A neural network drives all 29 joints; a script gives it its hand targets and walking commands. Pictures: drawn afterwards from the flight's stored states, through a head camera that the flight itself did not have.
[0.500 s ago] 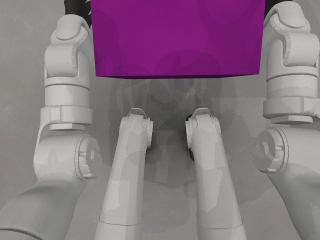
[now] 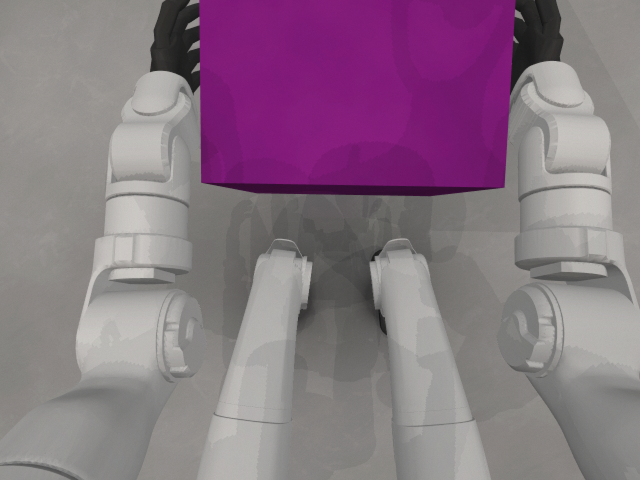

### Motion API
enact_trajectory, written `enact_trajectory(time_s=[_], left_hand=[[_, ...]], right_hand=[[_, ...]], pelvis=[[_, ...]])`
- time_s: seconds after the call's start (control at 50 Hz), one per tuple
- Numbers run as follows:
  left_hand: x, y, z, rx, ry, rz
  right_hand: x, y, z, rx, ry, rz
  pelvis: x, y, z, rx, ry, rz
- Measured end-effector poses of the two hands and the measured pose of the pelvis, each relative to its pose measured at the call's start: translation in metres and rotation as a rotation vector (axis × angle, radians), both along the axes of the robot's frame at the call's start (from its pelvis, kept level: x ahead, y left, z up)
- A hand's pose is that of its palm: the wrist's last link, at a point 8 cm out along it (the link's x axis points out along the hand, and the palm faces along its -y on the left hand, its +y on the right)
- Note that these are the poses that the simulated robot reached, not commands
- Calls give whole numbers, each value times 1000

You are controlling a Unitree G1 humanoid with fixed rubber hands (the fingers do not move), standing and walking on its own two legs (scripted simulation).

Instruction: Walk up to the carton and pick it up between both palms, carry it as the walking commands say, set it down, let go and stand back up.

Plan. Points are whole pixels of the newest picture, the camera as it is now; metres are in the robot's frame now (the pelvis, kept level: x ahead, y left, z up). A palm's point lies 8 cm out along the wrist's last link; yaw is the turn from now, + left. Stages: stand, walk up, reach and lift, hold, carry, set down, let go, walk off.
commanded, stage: reach and lift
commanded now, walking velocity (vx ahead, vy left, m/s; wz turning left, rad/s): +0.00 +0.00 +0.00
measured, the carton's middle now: (347, 106) +0.49 +0.00 -0.14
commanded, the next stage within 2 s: none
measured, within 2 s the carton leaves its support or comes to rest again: neither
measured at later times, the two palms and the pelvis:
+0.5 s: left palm (147, 72) +0.47 +0.16 +0.00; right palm (586, 56) +0.49 -0.19 +0.00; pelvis +0.02 -0.01 +0.06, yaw +0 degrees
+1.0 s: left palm (66, 49) +0.45 +0.17 +0.08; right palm out of the picture +0.46 -0.18 +0.08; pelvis +0.04 +0.01 +0.12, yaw +0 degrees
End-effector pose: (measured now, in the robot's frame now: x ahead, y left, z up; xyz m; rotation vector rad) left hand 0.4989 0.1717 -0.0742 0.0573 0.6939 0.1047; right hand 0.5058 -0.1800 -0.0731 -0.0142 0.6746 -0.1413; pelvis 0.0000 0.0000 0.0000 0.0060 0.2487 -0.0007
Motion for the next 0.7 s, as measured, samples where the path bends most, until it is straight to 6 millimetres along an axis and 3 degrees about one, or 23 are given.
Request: enact_trajectory(time_s=[0.7], left_hand=[[-32,-3,105,1,-2,5]], right_hand=[[-30,-3,103,17,-3,2]], pelvis=[[20,-6,84,8,-150,-3]])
